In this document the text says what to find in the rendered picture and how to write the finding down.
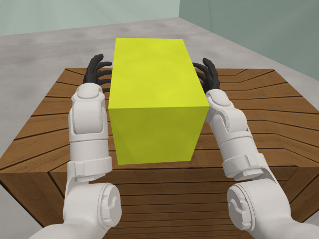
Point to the right robot forearm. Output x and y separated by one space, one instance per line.
240 155

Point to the robot right upper arm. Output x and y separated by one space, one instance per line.
261 208

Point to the carton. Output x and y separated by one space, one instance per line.
157 106

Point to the left robot hand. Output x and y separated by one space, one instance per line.
92 74

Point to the robot left upper arm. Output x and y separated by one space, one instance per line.
90 211

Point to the left robot forearm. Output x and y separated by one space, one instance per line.
88 134

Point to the pedestal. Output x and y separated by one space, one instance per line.
172 200

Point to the right robot hand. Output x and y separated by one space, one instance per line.
210 76

